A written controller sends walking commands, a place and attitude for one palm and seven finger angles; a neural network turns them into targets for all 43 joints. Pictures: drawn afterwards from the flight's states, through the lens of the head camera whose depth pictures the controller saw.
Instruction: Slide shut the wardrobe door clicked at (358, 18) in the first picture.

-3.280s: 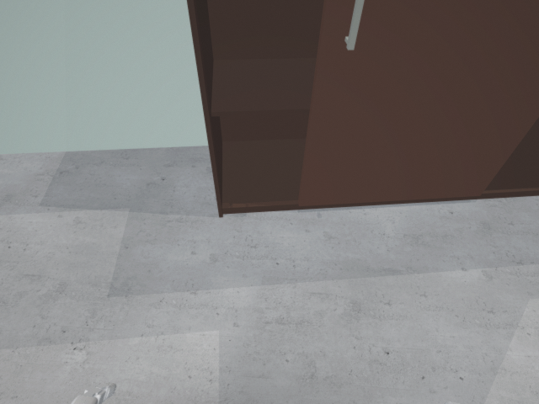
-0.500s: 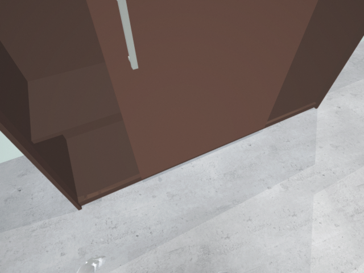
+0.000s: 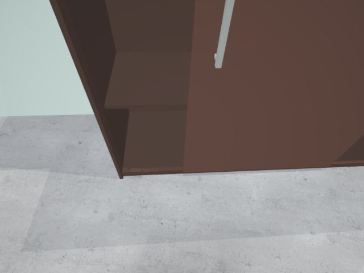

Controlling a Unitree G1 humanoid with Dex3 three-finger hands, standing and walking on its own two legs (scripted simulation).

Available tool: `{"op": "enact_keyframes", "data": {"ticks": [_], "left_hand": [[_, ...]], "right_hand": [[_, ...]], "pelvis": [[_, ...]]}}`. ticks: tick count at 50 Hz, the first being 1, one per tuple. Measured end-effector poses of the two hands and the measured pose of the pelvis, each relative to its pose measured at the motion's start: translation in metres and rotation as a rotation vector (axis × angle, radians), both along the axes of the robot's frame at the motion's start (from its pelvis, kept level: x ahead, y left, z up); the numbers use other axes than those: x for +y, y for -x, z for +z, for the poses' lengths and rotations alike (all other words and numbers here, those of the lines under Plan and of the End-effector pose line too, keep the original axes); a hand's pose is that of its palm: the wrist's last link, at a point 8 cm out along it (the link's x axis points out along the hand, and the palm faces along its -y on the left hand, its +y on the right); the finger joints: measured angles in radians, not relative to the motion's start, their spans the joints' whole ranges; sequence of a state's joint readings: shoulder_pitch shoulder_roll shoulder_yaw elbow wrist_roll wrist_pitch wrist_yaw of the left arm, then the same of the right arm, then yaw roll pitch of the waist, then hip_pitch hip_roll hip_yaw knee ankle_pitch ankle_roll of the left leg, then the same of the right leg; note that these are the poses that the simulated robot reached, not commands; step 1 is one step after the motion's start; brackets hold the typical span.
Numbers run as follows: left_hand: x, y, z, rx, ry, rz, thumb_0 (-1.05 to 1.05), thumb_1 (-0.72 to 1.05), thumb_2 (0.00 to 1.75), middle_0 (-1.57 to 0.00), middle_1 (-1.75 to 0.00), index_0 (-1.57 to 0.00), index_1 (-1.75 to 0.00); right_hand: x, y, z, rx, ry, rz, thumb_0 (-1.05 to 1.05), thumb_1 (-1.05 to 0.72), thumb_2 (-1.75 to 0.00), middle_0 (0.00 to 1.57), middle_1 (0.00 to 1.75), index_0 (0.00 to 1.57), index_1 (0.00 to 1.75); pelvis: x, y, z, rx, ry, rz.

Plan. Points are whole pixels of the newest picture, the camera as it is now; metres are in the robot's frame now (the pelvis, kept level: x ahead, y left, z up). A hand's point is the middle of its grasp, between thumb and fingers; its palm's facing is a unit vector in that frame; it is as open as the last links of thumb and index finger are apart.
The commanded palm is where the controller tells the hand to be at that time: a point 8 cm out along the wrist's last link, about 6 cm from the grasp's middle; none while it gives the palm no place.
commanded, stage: turn to face it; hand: right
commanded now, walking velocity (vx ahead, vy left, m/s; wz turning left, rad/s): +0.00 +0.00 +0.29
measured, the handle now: (222, 32) +0.73 -0.05 +0.16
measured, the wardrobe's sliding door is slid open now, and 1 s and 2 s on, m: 0.37 0.37 0.37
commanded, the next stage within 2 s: take the last steps up to it in 0.18 s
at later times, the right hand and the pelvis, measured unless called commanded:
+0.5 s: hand out of the picture +0.09 -0.18 -0.17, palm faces -0.09 +0.99 -0.14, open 7.4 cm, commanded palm none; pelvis +0.01 -0.01 +0.00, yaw +8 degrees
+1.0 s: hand (233, 250) +0.21 -0.12 -0.16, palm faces -0.10 +0.97 -0.22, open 7.3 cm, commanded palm none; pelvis +0.12 +0.05 +0.00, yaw +9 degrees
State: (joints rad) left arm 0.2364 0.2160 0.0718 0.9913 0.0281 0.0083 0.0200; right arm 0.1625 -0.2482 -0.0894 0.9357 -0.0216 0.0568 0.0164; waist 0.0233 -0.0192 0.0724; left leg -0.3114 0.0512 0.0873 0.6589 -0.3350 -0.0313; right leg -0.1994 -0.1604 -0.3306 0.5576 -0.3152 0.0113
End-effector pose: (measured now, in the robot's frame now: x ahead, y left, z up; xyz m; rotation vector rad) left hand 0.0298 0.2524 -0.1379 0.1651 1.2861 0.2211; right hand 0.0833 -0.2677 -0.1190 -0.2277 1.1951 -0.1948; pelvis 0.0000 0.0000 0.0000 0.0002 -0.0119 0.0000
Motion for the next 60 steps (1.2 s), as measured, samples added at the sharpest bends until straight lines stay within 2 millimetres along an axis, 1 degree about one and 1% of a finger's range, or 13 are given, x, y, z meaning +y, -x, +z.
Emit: {"op": "enact_keyframes", "data": {"ticks": [2, 5, 9, 15, 21, 24, 34, 39, 44, 46, 49, 55, 60], "left_hand": [[0.013, 0.016, -0.013, 0.034, 0.012, 0.034, 0.01, 0.91, 0.90, -0.20, -0.30, -0.20, -0.30], [0.023, 0.032, -0.018, 0.086, 0.017, 0.067, 0.01, 0.91, 0.90, -0.20, -0.30, -0.20, -0.30], [0.023, 0.037, -0.010, 0.081, 0.028, 0.091, 0.01, 0.91, 0.90, -0.20, -0.30, -0.20, -0.30], [0.015, 0.032, 0.002, 0.033, 0.024, 0.114, 0.01, 0.91, 0.90, -0.20, -0.30, -0.20, -0.30], [-0.007, 0.023, 0.009, -0.022, -0.005, 0.098, 0.01, 0.91, 0.90, -0.20, -0.30, -0.20, -0.30], [-0.020, 0.028, 0.013, -0.041, -0.017, 0.109, 0.01, 0.91, 0.90, -0.20, -0.30, -0.20, -0.30], [-0.055, 0.069, 0.021, 0.127, 0.051, 0.193, 0.01, 0.91, 0.90, -0.20, -0.30, -0.20, -0.30], [-0.057, 0.076, 0.014, 0.198, 0.098, 0.244, 0.01, 0.91, 0.90, -0.20, -0.30, -0.20, -0.30], [-0.045, 0.071, -0.002, 0.267, 0.151, 0.278, 0.01, 0.91, 0.90, -0.20, -0.30, -0.20, -0.30], [-0.035, 0.062, -0.012, 0.289, 0.169, 0.272, 0.01, 0.91, 0.90, -0.20, -0.30, -0.20, -0.30], [-0.014, 0.030, -0.014, 0.276, 0.166, 0.232, 0.01, 0.91, 0.90, -0.20, -0.30, -0.20, -0.30], [0.028, -0.077, -0.005, 0.083, 0.100, 0.170, 0.01, 0.91, 0.90, -0.20, -0.30, -0.20, -0.30], [0.041, -0.161, 0.006, -0.054, 0.063, 0.120, 0.01, 0.92, 0.90, -0.20, -0.30, -0.20, -0.30]], "right_hand": [[0.012, -0.020, 0.001, -0.048, 0.022, 0.045, 0.01, -0.91, -0.89, 0.20, 0.30, 0.20, 0.30], [0.030, -0.034, 0.009, -0.086, 0.024, 0.080, 0.01, -0.91, -0.89, 0.20, 0.30, 0.20, 0.30], [0.048, -0.038, 0.013, -0.087, 0.002, 0.100, 0.01, -0.90, -0.89, 0.20, 0.30, 0.20, 0.30], [0.063, -0.032, 0.003, -0.053, -0.059, 0.130, 0.01, -0.90, -0.89, 0.20, 0.30, 0.21, 0.30], [0.050, -0.014, -0.018, -0.003, -0.118, 0.110, 0.01, -0.90, -0.89, 0.21, 0.30, 0.21, 0.30], [0.038, -0.005, -0.028, 0.043, -0.134, 0.103, 0.01, -0.90, -0.89, 0.20, 0.30, 0.21, 0.30], [0.022, -0.005, -0.013, 0.152, -0.110, 0.108, 0.01, -0.91, -0.89, 0.20, 0.30, 0.20, 0.30], [0.038, -0.031, -0.012, 0.189, -0.090, 0.142, 0.01, -0.91, -0.89, 0.20, 0.30, 0.20, 0.30], [0.075, -0.086, -0.014, 0.130, -0.075, 0.186, 0.01, -0.91, -0.89, 0.20, 0.30, 0.20, 0.30], [0.088, -0.107, -0.017, 0.074, -0.068, 0.187, 0.01, -0.91, -0.89, 0.20, 0.30, 0.20, 0.30], [0.100, -0.123, -0.011, 0.010, -0.066, 0.144, 0.01, -0.92, -0.89, 0.20, 0.30, 0.20, 0.30], [0.108, -0.124, -0.003, 0.059, -0.062, 0.102, 0.00, -0.93, -0.89, 0.20, 0.30, 0.20, 0.30], [0.115, -0.115, -0.011, 0.155, -0.107, 0.079, 0.00, -0.92, -0.89, 0.20, 0.30, 0.20, 0.30]], "pelvis": [[0.009, -0.002, -0.008, 0.004, 0.007, 0.017], [0.014, -0.001, -0.006, -0.001, -0.003, 0.029], [0.020, -0.002, 0.002, 0.000, 0.005, 0.057], [0.018, -0.001, 0.006, -0.002, 0.003, 0.096], [0.001, -0.004, 0.001, -0.007, -0.027, 0.119], [-0.008, -0.010, 0.000, -0.011, -0.028, 0.138], [-0.009, -0.042, 0.016, 0.008, -0.010, 0.163], [0.004, -0.064, 0.013, 0.010, 0.006, 0.178], [0.029, -0.093, 0.003, 0.011, 0.022, 0.189], [0.040, -0.104, -0.005, 0.006, 0.015, 0.182], [0.050, -0.119, -0.002, -0.006, 0.002, 0.158], [0.060, -0.152, 0.010, -0.004, -0.003, 0.148], [0.057, -0.180, 0.011, -0.001, -0.015, 0.146]]}}
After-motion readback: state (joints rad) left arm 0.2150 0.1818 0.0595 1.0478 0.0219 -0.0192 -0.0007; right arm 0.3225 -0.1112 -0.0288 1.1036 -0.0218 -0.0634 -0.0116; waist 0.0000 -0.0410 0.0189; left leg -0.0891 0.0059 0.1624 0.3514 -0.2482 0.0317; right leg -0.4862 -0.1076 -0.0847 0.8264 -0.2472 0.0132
